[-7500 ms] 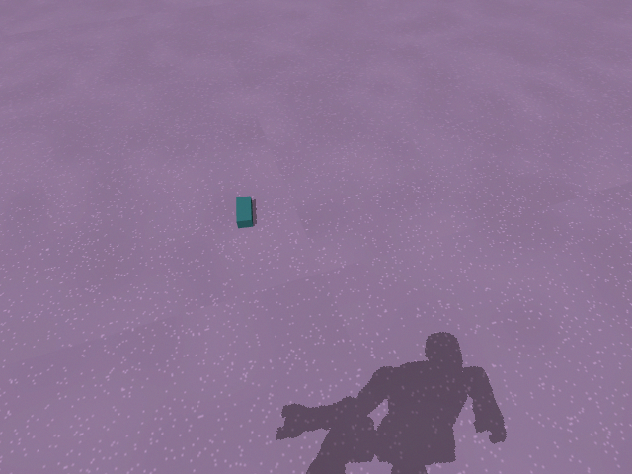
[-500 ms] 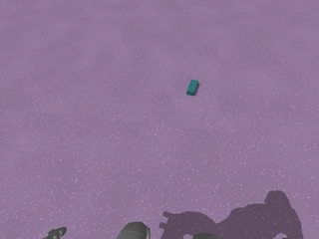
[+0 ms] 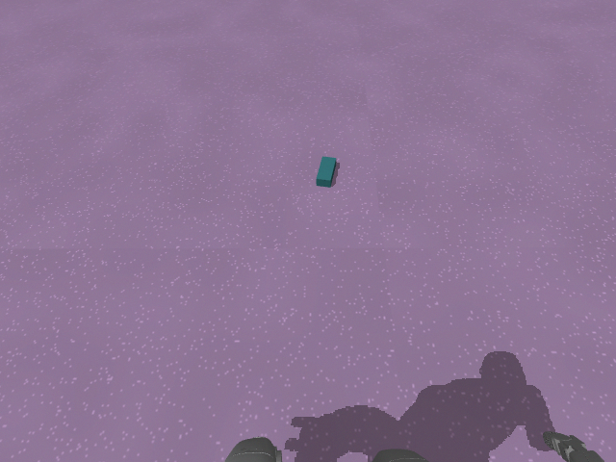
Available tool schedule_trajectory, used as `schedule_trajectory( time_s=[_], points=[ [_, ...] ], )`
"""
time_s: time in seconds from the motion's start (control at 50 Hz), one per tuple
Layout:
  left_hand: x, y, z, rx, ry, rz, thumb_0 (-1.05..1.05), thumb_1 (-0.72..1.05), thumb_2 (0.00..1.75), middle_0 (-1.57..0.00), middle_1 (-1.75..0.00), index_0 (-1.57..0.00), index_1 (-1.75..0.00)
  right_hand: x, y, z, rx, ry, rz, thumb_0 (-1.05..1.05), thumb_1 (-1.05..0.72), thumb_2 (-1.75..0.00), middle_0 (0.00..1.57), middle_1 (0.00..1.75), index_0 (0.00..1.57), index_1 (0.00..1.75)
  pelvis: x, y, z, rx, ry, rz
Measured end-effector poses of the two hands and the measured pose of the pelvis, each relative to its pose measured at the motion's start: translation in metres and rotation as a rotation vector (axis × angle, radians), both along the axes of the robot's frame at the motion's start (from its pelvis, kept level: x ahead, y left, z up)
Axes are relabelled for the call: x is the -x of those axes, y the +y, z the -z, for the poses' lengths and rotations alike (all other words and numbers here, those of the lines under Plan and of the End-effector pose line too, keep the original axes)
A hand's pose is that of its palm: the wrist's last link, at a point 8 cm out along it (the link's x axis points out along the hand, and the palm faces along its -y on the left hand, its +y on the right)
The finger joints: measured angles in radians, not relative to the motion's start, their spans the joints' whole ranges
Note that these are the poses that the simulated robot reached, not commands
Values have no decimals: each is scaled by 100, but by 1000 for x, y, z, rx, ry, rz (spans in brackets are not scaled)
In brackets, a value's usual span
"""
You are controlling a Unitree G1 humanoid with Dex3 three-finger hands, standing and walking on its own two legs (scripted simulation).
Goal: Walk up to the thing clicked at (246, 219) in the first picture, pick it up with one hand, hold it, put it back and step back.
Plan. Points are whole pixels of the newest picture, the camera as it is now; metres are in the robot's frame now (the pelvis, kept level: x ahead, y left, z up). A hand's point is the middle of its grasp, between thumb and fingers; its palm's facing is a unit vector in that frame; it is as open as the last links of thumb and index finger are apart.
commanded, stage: walk up
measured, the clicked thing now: (326, 171) +1.30 -0.03 -0.73
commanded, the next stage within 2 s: stand in 0.68 s
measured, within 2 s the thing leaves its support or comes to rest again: neither
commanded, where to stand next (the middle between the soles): +0.08 +0.03 m, yaw -3 degrees
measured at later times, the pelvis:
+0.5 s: pelvis +0.00 +0.02 +0.02, yaw -4 degrees
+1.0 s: pelvis +0.00 +0.02 +0.03, yaw -3 degrees
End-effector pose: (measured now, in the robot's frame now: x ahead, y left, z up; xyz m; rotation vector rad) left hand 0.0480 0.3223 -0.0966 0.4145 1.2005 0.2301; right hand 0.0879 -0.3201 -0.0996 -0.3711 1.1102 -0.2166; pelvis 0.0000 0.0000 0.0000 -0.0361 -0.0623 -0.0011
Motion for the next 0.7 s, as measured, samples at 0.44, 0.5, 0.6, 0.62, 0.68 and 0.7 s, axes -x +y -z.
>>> schedule_trajectory(
  time_s=[0.44,0.5,0.6,0.62,0.68,0.7],
  points=[
    [-70,-17,-5,77,-105,88,0,91,90,-21,-30,-20,-30,34,34,1,-75,55,98,1,-90,-90,20,30,20,30,-2,15,-15,-45,5,68],
    [-75,-18,-7,84,-103,97,0,91,90,-21,-30,-20,-30,36,33,-2,-68,54,109,1,-90,-90,20,30,20,30,-1,17,-17,-42,3,75],
    [-75,-16,-8,84,-80,99,0,91,90,-21,-30,-20,-30,38,31,-6,-62,57,122,1,-90,-90,20,30,20,30,0,19,-21,-41,4,83],
    [-74,-15,-9,83,-73,97,0,91,90,-21,-30,-20,-30,38,31,-6,-62,60,124,1,-90,-90,20,30,20,30,0,19,-22,-41,5,83],
    [-70,-13,-9,80,-53,91,0,91,90,-21,-30,-20,-30,39,32,-7,-63,69,128,1,-90,-90,20,30,20,30,0,20,-23,-41,7,86],
    [-68,-12,-9,79,-45,90,0,91,90,-21,-30,-20,-30,40,32,-7,-63,72,129,1,-90,-90,20,30,20,30,0,21,-24,-40,7,84]
  ],
)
